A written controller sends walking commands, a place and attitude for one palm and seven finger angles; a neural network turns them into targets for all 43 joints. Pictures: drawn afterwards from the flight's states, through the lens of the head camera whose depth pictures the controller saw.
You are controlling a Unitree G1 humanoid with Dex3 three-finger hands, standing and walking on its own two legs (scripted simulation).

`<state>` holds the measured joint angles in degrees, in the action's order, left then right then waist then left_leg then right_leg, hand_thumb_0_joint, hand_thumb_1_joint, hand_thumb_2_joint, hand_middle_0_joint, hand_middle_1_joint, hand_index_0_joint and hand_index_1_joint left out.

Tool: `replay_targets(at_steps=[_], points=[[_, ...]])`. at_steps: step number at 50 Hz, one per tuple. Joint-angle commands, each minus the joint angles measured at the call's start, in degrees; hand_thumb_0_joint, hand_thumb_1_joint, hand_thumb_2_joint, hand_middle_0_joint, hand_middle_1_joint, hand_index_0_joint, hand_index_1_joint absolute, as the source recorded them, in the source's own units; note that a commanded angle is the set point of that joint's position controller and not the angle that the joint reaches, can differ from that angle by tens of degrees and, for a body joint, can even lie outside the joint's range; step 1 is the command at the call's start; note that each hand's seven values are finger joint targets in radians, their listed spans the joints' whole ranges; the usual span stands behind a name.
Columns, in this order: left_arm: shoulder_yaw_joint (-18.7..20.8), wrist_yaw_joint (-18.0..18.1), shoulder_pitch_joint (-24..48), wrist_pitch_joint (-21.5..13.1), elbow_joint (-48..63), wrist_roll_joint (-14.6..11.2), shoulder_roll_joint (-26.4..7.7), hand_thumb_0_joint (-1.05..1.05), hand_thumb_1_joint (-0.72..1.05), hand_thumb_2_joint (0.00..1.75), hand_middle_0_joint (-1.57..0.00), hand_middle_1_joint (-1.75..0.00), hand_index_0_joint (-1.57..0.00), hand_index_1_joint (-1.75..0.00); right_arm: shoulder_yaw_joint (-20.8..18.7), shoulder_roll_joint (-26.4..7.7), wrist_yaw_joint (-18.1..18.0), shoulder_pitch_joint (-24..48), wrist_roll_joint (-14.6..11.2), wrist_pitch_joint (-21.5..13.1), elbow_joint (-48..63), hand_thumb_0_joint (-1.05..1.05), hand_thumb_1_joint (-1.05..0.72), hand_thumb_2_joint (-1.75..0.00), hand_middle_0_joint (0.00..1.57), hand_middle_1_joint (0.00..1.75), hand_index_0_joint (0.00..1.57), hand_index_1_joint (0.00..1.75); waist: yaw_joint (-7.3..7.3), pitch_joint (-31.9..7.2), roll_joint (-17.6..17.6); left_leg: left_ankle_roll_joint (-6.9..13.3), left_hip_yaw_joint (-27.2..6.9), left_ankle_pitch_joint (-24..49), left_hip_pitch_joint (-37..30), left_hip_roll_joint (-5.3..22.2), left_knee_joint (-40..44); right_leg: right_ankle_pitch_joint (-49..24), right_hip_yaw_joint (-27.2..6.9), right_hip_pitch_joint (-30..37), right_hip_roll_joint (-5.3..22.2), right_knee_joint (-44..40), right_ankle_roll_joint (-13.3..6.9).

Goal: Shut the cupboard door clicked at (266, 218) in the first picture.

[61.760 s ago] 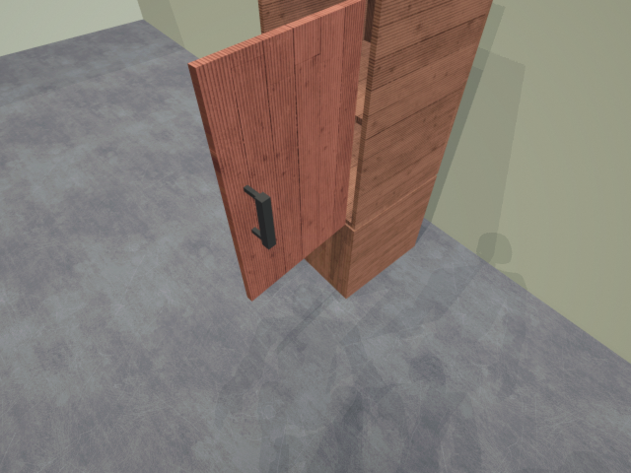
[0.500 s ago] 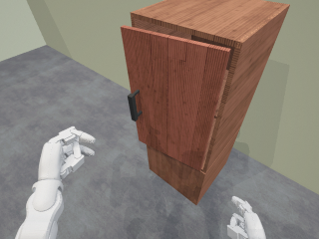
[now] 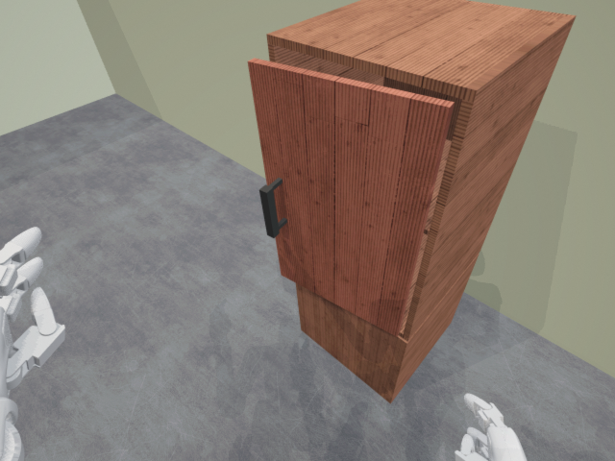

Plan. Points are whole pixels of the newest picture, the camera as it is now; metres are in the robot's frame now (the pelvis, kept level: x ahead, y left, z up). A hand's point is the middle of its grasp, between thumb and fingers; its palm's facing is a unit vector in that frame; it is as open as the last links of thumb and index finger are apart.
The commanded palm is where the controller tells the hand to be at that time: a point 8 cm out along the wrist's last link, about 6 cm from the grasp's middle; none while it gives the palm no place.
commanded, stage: draw the hand back to the body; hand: left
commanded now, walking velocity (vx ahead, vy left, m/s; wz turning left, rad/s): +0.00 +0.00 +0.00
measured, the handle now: (275, 207) +0.63 +0.17 -0.06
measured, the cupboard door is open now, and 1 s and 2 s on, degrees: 8 8 8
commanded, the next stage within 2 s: step back with the hand held close in 0.22 s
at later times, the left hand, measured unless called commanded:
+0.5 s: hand (78, 333) +0.19 +0.27 +0.15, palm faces +0.43 -0.78 -0.45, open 7.4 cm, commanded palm +0.13 +0.30 +0.17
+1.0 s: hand (28, 388) +0.13 +0.28 +0.15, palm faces +0.46 -0.77 -0.45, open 7.4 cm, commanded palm +0.07 +0.31 +0.17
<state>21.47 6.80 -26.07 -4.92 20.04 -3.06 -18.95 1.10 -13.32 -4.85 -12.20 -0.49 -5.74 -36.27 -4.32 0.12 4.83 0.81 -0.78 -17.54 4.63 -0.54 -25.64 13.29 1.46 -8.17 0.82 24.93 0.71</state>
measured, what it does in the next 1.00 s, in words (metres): shifts its weight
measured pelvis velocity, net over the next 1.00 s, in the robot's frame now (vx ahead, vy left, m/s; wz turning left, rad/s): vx -0.08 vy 0.01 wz -0.02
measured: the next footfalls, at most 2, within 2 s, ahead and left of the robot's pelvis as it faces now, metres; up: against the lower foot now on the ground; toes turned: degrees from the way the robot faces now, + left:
right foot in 1.86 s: -0.24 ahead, -0.14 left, +0.00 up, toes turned +5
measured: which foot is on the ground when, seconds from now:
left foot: down 0.00-1.00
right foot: down 0.00-1.00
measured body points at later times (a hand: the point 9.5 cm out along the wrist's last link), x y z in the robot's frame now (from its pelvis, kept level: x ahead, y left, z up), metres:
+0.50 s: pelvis -0.01 +0.00 +0.00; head -0.01 -0.02 +0.45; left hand +0.16 +0.30 +0.17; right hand +0.16 -0.24 -0.09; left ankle -0.04 +0.11 -0.74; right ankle +0.01 -0.13 -0.74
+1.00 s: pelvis -0.08 +0.01 -0.02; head -0.08 +0.02 +0.43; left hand +0.10 +0.32 +0.17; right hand +0.09 -0.22 -0.10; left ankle -0.04 +0.11 -0.74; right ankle +0.01 -0.13 -0.74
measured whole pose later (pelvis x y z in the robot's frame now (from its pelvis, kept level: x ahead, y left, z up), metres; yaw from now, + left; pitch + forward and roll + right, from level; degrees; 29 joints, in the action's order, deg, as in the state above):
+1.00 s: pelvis -0.08 +0.01 -0.02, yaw -1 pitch -1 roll +0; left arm 24.7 8.3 -28.0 -11.3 24.1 -0.3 -21.4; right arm 1.3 -12.1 -5.1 -13.4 -0.6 -2.3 -31.4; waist -0.4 0.2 -0.1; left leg 2.7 1.4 -17.8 20.4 -1.3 -39.0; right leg 11.2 -0.6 -23.4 1.6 35.9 1.9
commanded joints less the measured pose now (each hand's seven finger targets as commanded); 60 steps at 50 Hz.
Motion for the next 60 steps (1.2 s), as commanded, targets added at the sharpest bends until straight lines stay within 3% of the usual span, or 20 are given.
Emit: replay_targets(at_steps=[1, 5, 8, 12, 17, 18, 19, 21, 24, 28, 32, 34, 36, 41, 46, 47, 50, 54, 57, 60], points=[[4.1, 0.9, 8.4, -3.8, 11.9, 0.3, -10.9, 0.00, 0.90, 0.90, -0.20, -0.30, -0.20, -0.30, -2.2, -5.4, -0.9, 7.2, 0.3, -3.8, 9.1, 0.00, -0.90, -0.90, 0.20, 0.30, 0.20, 0.30, 1.19, -3.8, -2.1, 0.2, 2.0, 12.0, 4.5, 0.8, 5.3, -5.4, 1.2, 2.9, -0.4, -3.3, -1.0], [5.9, 1.5, 6.8, -4.9, 15.7, 0.5, -12.9, 0.00, 0.90, 0.90, -0.20, -0.30, -0.20, -0.30, -1.9, -4.7, -1.2, 7.9, 0.5, -5.0, 9.1, 0.00, -0.90, -0.90, 0.20, 0.30, 0.20, 0.30, 0.33, -7.5, -0.4, 0.2, 2.3, 13.8, 4.3, 0.4, 4.7, -7.9, 0.8, 5.9, -0.1, -2.6, -1.1], [6.7, 1.7, 5.8, -4.9, 15.7, 0.6, -13.5, 0.00, 0.90, 0.90, -0.20, -0.30, -0.20, -0.30, -1.6, -4.4, -1.2, 8.0, 0.6, -5.7, 8.8, 0.00, -0.90, -0.90, 0.20, 0.30, 0.20, 0.30, 0.12, -5.1, 2.5, -0.3, 2.3, 14.5, 5.6, 0.5, 4.8, -8.6, 0.8, 5.8, -0.1, -2.6, -1.3], [6.2, 1.2, 4.5, -4.7, 11.6, 0.3, -11.8, 0.00, 0.90, 0.90, -0.20, -0.30, -0.20, -0.30, -1.9, -4.6, -1.0, 7.7, 0.3, -5.6, 8.2, 0.00, -0.90, -0.90, 0.20, 0.30, 0.20, 0.30, 0.61, 0.2, -1.0, -0.5, 2.3, 12.9, 6.7, 1.1, 5.5, -6.4, 0.9, 3.0, -0.7, -3.9, -1.2], [5.3, 0.4, 4.2, -4.4, 8.2, -0.3, -10.5, 0.00, 0.90, 0.90, -0.20, -0.30, -0.20, -0.30, -2.2, -4.8, -0.9, 7.3, 0.1, -4.8, 8.2, 0.00, -0.90, -0.90, 0.20, 0.30, 0.20, 0.30, 0.90, 1.4, -4.0, 0.1, 2.7, 11.0, 6.4, 1.3, 5.7, -4.5, 0.5, 1.9, -0.6, -4.8, -0.8], [10.3, 0.7, 9.3, -6.6, 11.0, 0.1, -16.0, 0.00, 0.90, 0.90, -0.20, -0.30, -0.20, -0.30, -3.3, -7.7, -0.4, 6.7, -0.2, -3.5, 10.0, 0.00, -0.90, -0.90, 0.20, 0.30, 0.20, 0.30, 3.58, 2.3, -4.2, 1.0, 1.7, 5.1, 10.9, 2.2, 1.8, -3.8, -6.9, -2.9, 3.0, -8.0, -1.7], [8.2, 0.5, 4.2, -7.2, 7.5, 0.1, -13.0, 0.00, 0.90, 0.90, -0.20, -0.30, -0.20, -0.30, -3.1, -6.8, -0.1, 6.3, -0.1, -2.9, 9.2, 0.00, -0.90, -0.90, 0.20, 0.30, 0.20, 0.30, 3.80, 0.2, -7.5, 1.2, 1.1, 4.0, 9.9, 1.4, -1.1, -2.6, -8.5, -4.3, 5.4, -9.1, -2.7], [6.5, 0.6, 2.3, -7.8, 9.0, 0.5, -12.0, 0.00, 0.90, 0.90, -0.20, -0.30, -0.20, -0.30, -3.1, -6.1, 0.4, 6.3, 0.0, -1.9, 9.3, 0.00, -0.90, -0.90, 0.20, 0.30, 0.20, 0.30, 4.01, -2.4, -9.6, 1.1, 1.3, 4.0, 9.1, 1.0, -4.4, -2.9, -10.7, -5.1, 8.2, -9.7, -3.9], [8.2, 1.5, 0.2, -8.9, 12.9, 0.5, -13.9, 0.00, 0.90, 0.90, -0.20, -0.30, -0.20, -0.30, -3.5, -6.2, 0.3, 5.8, -0.2, -0.9, 9.9, 0.00, -0.90, -0.90, 0.20, 0.30, 0.20, 0.30, 4.18, -8.2, -6.9, 0.6, 0.5, 8.2, 9.2, 1.3, -3.3, -10.7, -8.3, -1.3, 8.7, -4.7, -4.5], [11.1, 2.5, -1.9, -9.2, 20.0, 0.2, -16.7, 0.00, 0.90, 0.90, -0.20, -0.30, -0.20, -0.30, -3.8, -7.2, -0.7, 6.7, 0.0, 0.2, 12.1, 0.00, -0.90, -0.90, 0.20, 0.30, 0.20, 0.30, 3.81, -12.7, 2.4, 0.3, -2.4, 28.3, 9.1, 4.6, 0.7, -23.5, -1.9, 2.9, 3.1, 6.1, -1.4], [12.8, 2.5, -2.9, -8.4, 19.8, 0.0, -17.5, 0.00, 0.90, 0.90, -0.20, -0.30, -0.20, -0.30, -4.4, -7.6, -1.0, 6.0, 0.3, 1.5, 13.1, 0.00, -0.90, -0.90, 0.20, 0.30, 0.20, 0.30, 3.54, -13.1, 2.8, -0.4, -2.8, 36.3, 12.4, 6.1, -0.5, -26.8, -1.9, 4.5, 1.7, 9.8, -0.8], [11.8, 2.4, -3.9, -8.1, 17.6, -0.1, -15.8, 0.00, 0.90, 0.90, -0.20, -0.30, -0.20, -0.30, -4.5, -7.6, -0.8, 5.0, 0.2, 1.9, 13.3, 0.00, -0.90, -0.90, 0.20, 0.30, 0.20, 0.30, 4.00, -11.5, 0.4, -0.2, -2.9, 31.5, 15.6, 6.8, -0.1, -24.0, -2.5, 4.4, 1.8, 10.3, -0.8], [11.3, 2.3, -4.6, -8.1, 15.1, -0.1, -14.8, 0.00, 0.90, 0.90, -0.20, -0.30, -0.20, -0.30, -4.6, -7.9, -0.7, 4.9, 0.0, 2.1, 13.3, 0.00, -0.90, -0.90, 0.20, 0.30, 0.20, 0.30, 4.15, -8.6, -0.7, 1.0, -3.6, 19.3, 21.2, 7.3, 2.0, -19.9, -3.2, 4.6, 1.6, 10.2, -0.6], [9.8, 2.4, -1.6, -8.9, 13.2, 0.9, -13.4, 0.00, 0.90, 0.90, -0.20, -0.30, -0.20, -0.30, -4.1, -8.5, -0.9, 4.9, -0.2, 1.8, 13.5, 0.00, -0.90, -0.90, 0.20, 0.30, 0.20, 0.30, 4.42, -2.7, 0.7, 3.6, -6.1, -3.8, 35.3, 8.7, 8.1, -13.8, -3.0, 7.6, -0.1, 13.3, 0.5], [10.1, 2.7, 3.0, -10.5, 17.2, 2.2, -14.3, 0.00, 0.90, 0.90, -0.20, -0.30, -0.20, -0.30, -3.9, -8.1, -1.0, 4.8, -0.1, 0.6, 14.0, 0.00, -0.90, -0.90, 0.20, 0.30, 0.20, 0.30, 4.43, -3.3, 0.8, 5.3, -6.7, -16.9, 42.6, 8.9, 8.7, -11.8, -3.6, 11.8, -0.7, 16.3, 0.7], [11.7, 2.8, 4.1, -11.0, 18.6, 2.7, -16.3, 0.00, 0.90, 0.90, -0.20, -0.30, -0.20, -0.30, -3.9, -8.5, -1.1, 5.1, 0.1, 0.4, 14.0, 0.00, -0.90, -0.90, 0.20, 0.30, 0.20, 0.30, 4.29, -4.0, 0.8, 5.6, -6.5, -19.8, 43.9, 8.4, 8.1, -11.2, -4.7, 13.0, -0.4, 15.9, 0.6], [11.3, 3.2, 4.0, -11.8, 19.5, 3.1, -15.5, 0.00, 0.90, 0.90, -0.20, -0.30, -0.20, -0.30, -3.8, -7.8, -0.8, 4.1, 0.0, -0.3, 14.0, 0.00, -0.90, -0.90, 0.20, 0.30, 0.20, 0.30, 4.68, -4.1, -2.1, 5.0, -4.8, -22.9, 43.7, 5.3, 2.9, -5.5, -8.7, 10.1, 1.8, 11.8, -0.7], [12.2, 4.0, 2.6, -12.6, 19.9, 2.6, -16.8, 0.00, 0.90, 0.90, -0.20, -0.30, -0.20, -0.30, -3.6, -6.8, -0.2, 3.3, 0.5, -1.0, 12.8, 0.00, -0.90, -0.90, 0.20, 0.30, 0.20, 0.30, 4.98, -3.8, -6.1, 2.4, -2.7, -17.1, 33.3, 1.8, -6.8, 7.7, -16.4, -3.5, 7.8, 0.1, -4.2], [12.1, 4.6, 0.3, -12.7, 18.8, 1.7, -16.8, 0.00, 0.90, 0.90, -0.20, -0.30, -0.20, -0.30, -3.7, -7.2, 0.1, 3.2, 0.7, -1.0, 11.8, 0.00, -0.90, -0.90, 0.20, 0.30, 0.20, 0.30, 5.28, -4.0, -5.3, 1.5, -3.2, -12.3, 26.5, 1.7, -6.0, 10.7, -13.7, -10.3, 7.5, -2.5, -4.4], [12.6, 4.9, -1.1, -13.3, 17.4, 1.9, -16.3, 0.00, 0.90, 0.90, -0.20, -0.30, -0.20, -0.30, -3.8, -7.8, -0.2, 3.5, 0.2, -1.1, 12.0, 0.00, -0.90, -0.90, 0.20, 0.30, 0.20, 0.30, 5.05, -3.9, -1.9, 3.3, -5.7, -17.8, 34.6, 4.4, 0.7, 7.9, -9.1, -3.1, 3.3, 3.3, -1.9]])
